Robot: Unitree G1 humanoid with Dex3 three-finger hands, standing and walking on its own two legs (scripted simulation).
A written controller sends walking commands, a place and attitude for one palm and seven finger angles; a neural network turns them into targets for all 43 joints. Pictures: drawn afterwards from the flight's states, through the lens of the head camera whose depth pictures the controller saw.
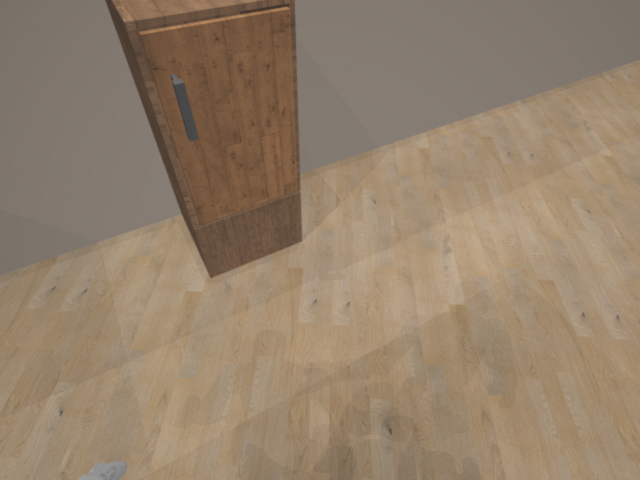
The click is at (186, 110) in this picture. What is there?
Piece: cupboard door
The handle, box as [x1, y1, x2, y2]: [170, 74, 197, 141]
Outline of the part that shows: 170,74 173,80 173,86 188,138 190,141 197,139 183,82 181,79 178,79 174,74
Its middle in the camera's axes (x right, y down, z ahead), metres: -0.34 -0.32 +0.95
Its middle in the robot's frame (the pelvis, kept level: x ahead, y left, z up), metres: +0.91 +0.39 -0.03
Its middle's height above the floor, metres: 0.74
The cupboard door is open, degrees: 0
